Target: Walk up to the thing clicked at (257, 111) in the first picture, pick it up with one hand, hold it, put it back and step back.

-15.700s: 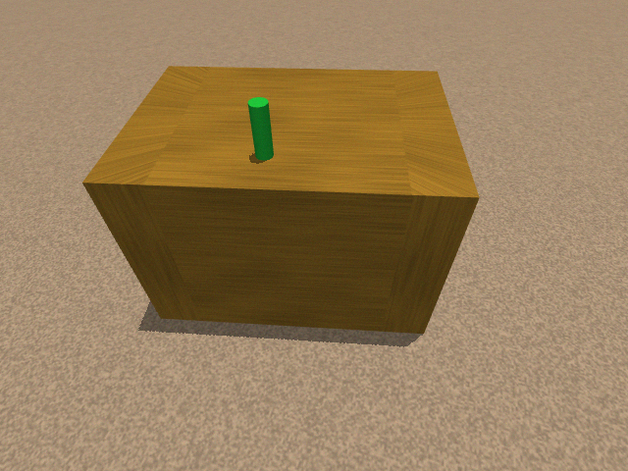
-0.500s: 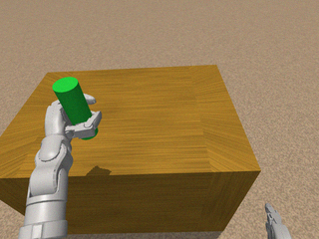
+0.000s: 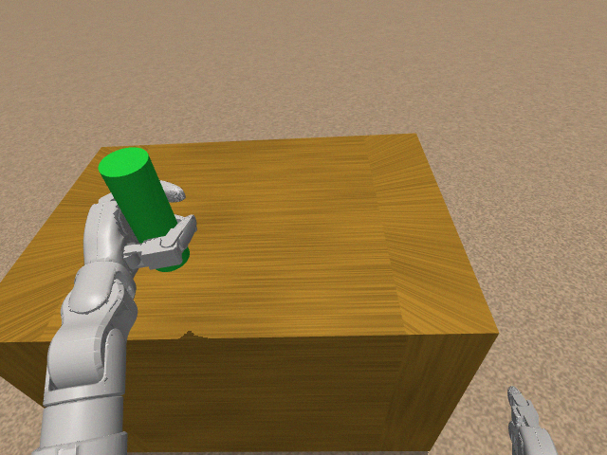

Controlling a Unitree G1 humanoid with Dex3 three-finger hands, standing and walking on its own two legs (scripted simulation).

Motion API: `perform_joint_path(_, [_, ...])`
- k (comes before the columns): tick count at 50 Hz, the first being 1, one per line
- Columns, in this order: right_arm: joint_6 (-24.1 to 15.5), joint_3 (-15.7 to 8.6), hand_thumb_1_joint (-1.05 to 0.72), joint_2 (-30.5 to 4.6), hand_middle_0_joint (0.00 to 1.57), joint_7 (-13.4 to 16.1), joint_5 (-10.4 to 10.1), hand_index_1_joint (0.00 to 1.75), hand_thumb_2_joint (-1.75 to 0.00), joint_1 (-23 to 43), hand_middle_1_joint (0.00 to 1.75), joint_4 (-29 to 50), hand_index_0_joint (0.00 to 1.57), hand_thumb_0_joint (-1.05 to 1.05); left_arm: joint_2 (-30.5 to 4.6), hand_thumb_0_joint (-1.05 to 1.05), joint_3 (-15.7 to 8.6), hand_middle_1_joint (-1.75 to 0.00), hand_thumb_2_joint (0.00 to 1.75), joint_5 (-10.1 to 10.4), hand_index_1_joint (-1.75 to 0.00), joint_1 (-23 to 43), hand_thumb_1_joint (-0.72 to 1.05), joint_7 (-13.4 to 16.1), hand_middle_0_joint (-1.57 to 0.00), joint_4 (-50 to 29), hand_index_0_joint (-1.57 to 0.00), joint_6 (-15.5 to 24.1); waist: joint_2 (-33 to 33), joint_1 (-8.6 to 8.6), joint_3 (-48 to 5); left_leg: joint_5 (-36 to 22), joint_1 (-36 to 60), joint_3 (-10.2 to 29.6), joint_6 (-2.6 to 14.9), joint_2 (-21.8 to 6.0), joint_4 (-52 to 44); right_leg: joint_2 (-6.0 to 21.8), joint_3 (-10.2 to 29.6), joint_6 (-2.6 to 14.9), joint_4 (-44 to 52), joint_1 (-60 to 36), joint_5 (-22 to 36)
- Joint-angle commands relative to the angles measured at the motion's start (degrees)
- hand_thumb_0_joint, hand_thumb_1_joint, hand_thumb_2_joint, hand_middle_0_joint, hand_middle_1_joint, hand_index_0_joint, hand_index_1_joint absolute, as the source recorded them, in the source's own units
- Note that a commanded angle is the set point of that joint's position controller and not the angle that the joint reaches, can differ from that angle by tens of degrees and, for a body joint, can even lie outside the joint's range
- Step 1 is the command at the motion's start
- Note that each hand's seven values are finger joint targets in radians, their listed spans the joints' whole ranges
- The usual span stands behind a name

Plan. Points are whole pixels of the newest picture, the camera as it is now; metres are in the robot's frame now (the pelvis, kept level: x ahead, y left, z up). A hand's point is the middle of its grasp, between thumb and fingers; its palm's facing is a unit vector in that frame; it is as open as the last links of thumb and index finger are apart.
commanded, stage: hold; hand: left
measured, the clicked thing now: (150, 215) +0.34 +0.19 +0.20
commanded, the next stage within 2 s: none
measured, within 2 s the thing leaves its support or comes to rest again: neither
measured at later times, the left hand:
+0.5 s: hand (162, 231) +0.34 +0.18 +0.19, palm faces +0.16 -0.99 +0.01, open 6.3 cm
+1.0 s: hand (159, 228) +0.33 +0.18 +0.19, palm faces +0.15 -0.99 +0.01, open 6.3 cm
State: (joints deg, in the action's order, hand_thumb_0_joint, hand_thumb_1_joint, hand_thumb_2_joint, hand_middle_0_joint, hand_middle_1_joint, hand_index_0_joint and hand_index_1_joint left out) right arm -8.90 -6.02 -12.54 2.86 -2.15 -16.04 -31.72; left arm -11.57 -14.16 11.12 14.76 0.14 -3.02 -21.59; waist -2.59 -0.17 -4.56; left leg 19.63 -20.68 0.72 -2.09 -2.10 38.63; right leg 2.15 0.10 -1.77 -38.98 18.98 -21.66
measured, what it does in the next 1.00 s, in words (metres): stands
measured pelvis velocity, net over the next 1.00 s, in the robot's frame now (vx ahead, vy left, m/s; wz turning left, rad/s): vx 0.00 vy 0.00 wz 0.01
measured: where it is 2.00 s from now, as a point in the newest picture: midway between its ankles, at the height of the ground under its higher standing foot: outside the picture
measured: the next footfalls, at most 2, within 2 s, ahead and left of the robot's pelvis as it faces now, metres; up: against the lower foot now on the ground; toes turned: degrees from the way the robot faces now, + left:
none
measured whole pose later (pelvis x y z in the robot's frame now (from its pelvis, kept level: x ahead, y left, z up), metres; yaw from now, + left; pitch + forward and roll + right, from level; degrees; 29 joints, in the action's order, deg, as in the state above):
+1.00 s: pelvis +0.00 +0.00 +0.00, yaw +0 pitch +1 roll +0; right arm -11.3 -6.9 -13.1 3.2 -1.9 -14.7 -35.7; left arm -11.2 -14.6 11.8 13.6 -0.2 -7.7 -26.6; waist -3.0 -0.6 -4.2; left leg 18.4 -18.4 0.9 -1.9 -1.8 36.0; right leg 2.4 -0.2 -1.9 -36.1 16.4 -20.3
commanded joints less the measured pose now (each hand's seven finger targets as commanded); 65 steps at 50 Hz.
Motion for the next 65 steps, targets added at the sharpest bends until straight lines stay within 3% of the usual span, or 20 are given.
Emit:
perform_joint_path(1, [-3.6, -2.8, 0.53, -7.1, 0.05, 0.6, -0.1, 0.05, -0.05, 5.8, 0.05, 9.2, 0.05, 0.00, -8.4, 0.00, -2.3, -1.38, 1.21, 1.0, -1.37, 20.6, 0.53, -0.2, -1.35, -15.2, -1.37, 3.1, 1.8, -0.15, -9.8, -11.3, 7.9, -1.7, 1.94, 2.0, -5.5, -1.8, -3.2, 0.74, 7.1, 0.2, 12.7])
perform_joint_path(9, [-4.0, -3.3, 0.53, -7.6, 0.05, 0.8, 0.1, 0.05, -0.05, 6.1, 0.05, 8.3, 0.05, 0.00, -8.9, 0.00, -3.2, -1.37, 1.20, 1.1, -1.36, 19.3, 0.52, -0.1, -1.35, -18.0, -1.38, 1.3, 3.6, -0.29, -12.5, -17.6, 9.5, -2.1, 2.45, 2.3, -4.1, -1.2, -2.9, 0.11, 6.5, -2.4, 19.8])
perform_joint_path(11, [-3.9, -1.6, 0.53, -5.5, 0.05, 0.7, 0.0, 0.05, -0.05, 6.9, 0.05, 8.5, 0.05, 0.00, -8.1, 0.00, -2.4, -1.37, 1.20, 0.8, -1.37, 19.4, 0.50, 0.0, -1.36, -18.4, -1.37, 0.8, 2.9, -0.87, -11.0, -16.6, 9.0, -2.1, 2.30, 2.4, -4.5, -1.2, -3.0, 0.27, 6.8, -2.0, 18.4])
perform_joint_path(13, [-4.0, -3.9, 0.53, -8.1, 0.05, 1.1, 0.2, 0.05, -0.05, 6.9, 0.05, 7.9, 0.05, 0.00, -8.1, 0.00, -2.7, -1.39, 1.22, 1.1, -1.38, 19.1, 0.51, 0.1, -1.36, -18.8, -1.38, 0.6, 3.3, -0.31, -11.5, -16.6, 9.7, -1.8, 2.27, 2.2, -4.9, -1.4, -3.2, 0.31, 6.9, -2.1, 18.2])
perform_joint_path(19, [-4.0, -3.4, 0.53, -7.6, 0.05, 0.6, 0.1, 0.05, -0.05, 6.5, 0.05, 6.4, 0.05, 0.00, -7.2, 0.00, -2.2, -1.39, 1.21, 1.1, -1.38, 17.7, 0.53, -0.3, -1.36, -16.5, -1.38, -0.9, 3.2, -0.12, -7.9, -14.3, 8.8, -1.5, 2.03, 2.0, -6.2, -1.7, -3.6, 0.61, 7.6, -0.5, 15.7])
perform_joint_path(25, [-4.9, -3.8, 0.53, -8.0, 0.05, 0.8, 0.3, 0.05, -0.05, 7.2, 0.05, 7.6, 0.05, 0.00, -9.2, 0.00, -3.2, -1.37, 1.19, 1.0, -1.36, 21.4, 0.51, -0.1, -1.34, -20.0, -1.36, 0.3, 2.1, -0.31, -12.4, -17.9, 10.8, -1.7, 2.12, 2.1, -5.1, -1.4, -3.2, 0.46, 7.1, -2.6, 19.0])
perform_joint_path(31, [-5.0, -3.7, 0.53, -7.9, 0.05, 0.9, 0.4, 0.05, -0.05, 7.9, 0.05, 6.0, 0.05, 0.00, -8.0, 0.00, -2.4, -1.39, 1.22, 0.9, -1.38, 19.2, 0.53, -0.2, -1.36, -16.6, -1.38, 0.4, 2.6, -0.20, -9.3, -15.0, 9.3, -1.3, 2.00, 2.0, -6.2, -1.8, -3.5, 0.67, 7.8, -1.4, 16.2])
perform_joint_path(37, [-5.2, -3.7, 0.54, -8.0, 0.05, 1.0, 0.2, 0.05, -0.05, 8.1, 0.05, 6.0, 0.05, 0.00, -9.2, 0.00, -3.7, -1.38, 1.22, 1.4, -1.37, 19.5, 0.56, -0.4, -1.35, -16.9, -1.37, -0.5, 3.0, -0.61, -7.8, -11.0, 8.2, -2.1, 2.35, 2.7, -6.5, -1.3, -3.0, 0.58, 9.4, -0.7, 12.9])
perform_joint_path(41, [-5.7, -4.4, 0.54, -8.8, 0.05, 1.1, 0.3, 0.05, -0.05, 8.0, 0.05, 6.0, 0.05, 0.00, -9.3, 0.00, -3.9, -1.40, 1.22, 1.4, -1.38, 21.1, 0.54, -0.2, -1.35, -17.7, -1.38, -0.9, 3.0, -0.01, -10.8, -16.0, 10.5, -1.9, 2.32, 2.3, -6.0, -1.4, -3.1, 0.43, 8.1, -2.2, 17.7])
perform_joint_path(42, [-5.4, -3.3, 0.54, -7.3, 0.05, 1.0, 0.3, 0.05, -0.05, 7.6, 0.05, 5.0, 0.05, 0.00, -8.0, 0.00, -2.5, -1.40, 1.23, 1.1, -1.39, 20.4, 0.55, -0.2, -1.36, -17.8, -1.38, -0.9, 2.1, -0.55, -10.6, -16.4, 10.0, -1.7, 2.13, 2.2, -6.2, -1.6, -3.4, 0.63, 8.0, -2.4, 17.7])
perform_joint_path(45, [-5.5, -2.9, 0.54, -7.2, 0.05, 1.0, 0.2, 0.05, -0.05, 7.9, 0.05, 5.0, 0.05, 0.00, -8.5, 0.00, -3.2, -1.41, 1.26, 1.4, -1.40, 19.2, 0.59, -0.5, -1.37, -16.7, -1.39, -0.8, 3.1, -0.93, -8.3, -11.8, 8.5, -1.3, 2.11, 2.2, -7.4, -1.8, -3.6, 0.80, 9.1, -1.5, 13.0])
perform_joint_path(50, [-5.6, -3.3, 0.54, -7.7, 0.05, 0.9, 0.2, 0.05, -0.05, 6.7, 0.05, 5.6, 0.05, 0.00, -7.8, 0.00, -2.4, -1.41, 1.25, 1.4, -1.40, 18.9, 0.58, -0.7, -1.35, -18.7, -1.37, -0.5, 2.5, -0.12, -10.0, -14.6, 10.0, -1.6, 2.13, 2.1, -6.8, -1.7, -3.4, 0.70, 8.5, -1.9, 15.9])
perform_joint_path(51, [-5.5, -3.6, 0.54, -8.1, 0.05, 1.0, 0.2, 0.05, -0.05, 7.8, 0.05, 4.7, 0.05, 0.00, -8.9, 0.00, -3.4, -1.40, 1.25, 1.2, -1.39, 18.4, 0.57, -0.5, -1.36, -18.7, -1.38, -0.4, 1.6, -0.96, -9.7, -14.1, 9.5, -1.6, 2.00, 2.2, -7.1, -1.7, -3.4, 0.87, 8.6, -1.8, 15.1])
perform_joint_path(52, [-5.7, -4.1, 0.54, -8.6, 0.05, 1.1, 0.3, 0.05, -0.05, 7.6, 0.05, 6.2, 0.05, 0.00, -8.3, 0.00, -2.8, -1.41, 1.25, 1.3, -1.39, 18.2, 0.58, -0.5, -1.36, -18.2, -1.38, -0.2, 3.3, -0.03, -9.4, -13.6, 9.8, -1.6, 2.21, 2.2, -6.9, -1.7, -3.4, 0.63, 8.9, -1.9, 15.0])
perform_joint_path(56, [-5.9, -4.0, 0.53, -8.4, 0.05, 1.5, 0.4, 0.05, -0.05, 7.8, 0.05, 6.1, 0.05, 0.00, -9.2, 0.00, -3.1, -1.39, 1.24, 1.0, -1.38, 21.0, 0.55, 0.0, -1.34, -21.1, -1.36, 0.6, 1.4, 0.14, -12.6, -16.0, 11.9, -1.3, 1.99, 2.1, -6.6, -1.8, -3.4, 0.81, 8.2, -2.8, 17.1])
perform_joint_path(58, [-6.0, -2.6, 0.54, -6.8, 0.05, 1.3, 0.4, 0.05, -0.05, 7.6, 0.05, 5.3, 0.05, 0.00, -9.3, 0.00, -3.5, -1.40, 1.25, 1.1, -1.39, 20.5, 0.54, 0.2, -1.34, -20.3, -1.36, 0.6, 1.5, -0.49, -11.4, -16.8, 10.9, -1.5, 2.11, 2.2, -6.2, -1.6, -3.3, 0.67, 8.3, -3.3, 18.0])
perform_joint_path(59, [-6.3, -4.0, 0.54, -8.6, 0.05, 1.7, 0.6, 0.05, -0.05, 8.2, 0.05, 5.8, 0.05, 0.00, -9.0, 0.00, -3.3, -1.40, 1.25, 1.2, -1.40, 20.9, 0.56, 0.2, -1.35, -18.6, -1.37, 0.3, 2.6, 0.48, -10.7, -16.1, 10.9, -1.6, 2.21, 2.2, -6.4, -1.6, -3.2, 0.50, 8.5, -2.7, 17.8])
perform_joint_path(61, [-6.1, -3.2, 0.54, -7.6, 0.05, 1.7, 0.5, 0.05, -0.05, 8.2, 0.05, 4.7, 0.05, 0.00, -9.7, 0.00, -3.7, -1.41, 1.26, 1.0, -1.40, 21.5, 0.57, 0.2, -1.35, -18.3, -1.37, 0.0, 0.9, -0.06, -10.7, -16.5, 10.7, -1.7, 2.06, 2.3, -6.4, -1.5, -3.1, 0.67, 8.4, -2.6, 18.1])
perform_joint_path(63, [-6.0, -2.1, 0.54, -6.2, 0.05, 1.5, 0.5, 0.05, -0.05, 8.1, 0.05, 4.8, 0.05, 0.00, -7.8, 0.00, -2.4, -1.42, 1.28, 1.3, -1.41, 20.9, 0.57, -0.3, -1.36, -17.2, -1.38, -0.5, 2.1, -0.39, -9.8, -15.9, 10.5, -1.4, 2.03, 2.1, -6.8, -1.8, -3.6, 0.72, 8.5, -2.8, 17.1])
perform_joint_path(65, [-6.0, -4.6, 0.54, -9.2, 0.05, 1.7, 0.4, 0.05, -0.05, 7.6, 0.05, 3.9, 0.05, 0.00, -9.0, 0.00, -3.6, -1.43, 1.28, 1.7, -1.42, 19.4, 0.56, -0.7, -1.37, -13.8, -1.40, -1.1, 4.1, 0.27, -8.6, -15.7, 10.1, -1.5, 2.33, 2.2, -6.8, -1.7, -3.5, 0.47, 9.1, -2.0, 17.5])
